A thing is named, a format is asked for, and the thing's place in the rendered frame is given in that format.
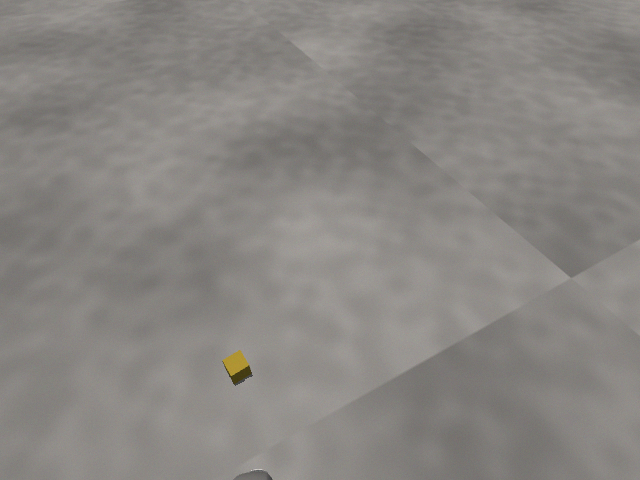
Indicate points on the cube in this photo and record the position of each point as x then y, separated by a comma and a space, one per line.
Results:
237, 366

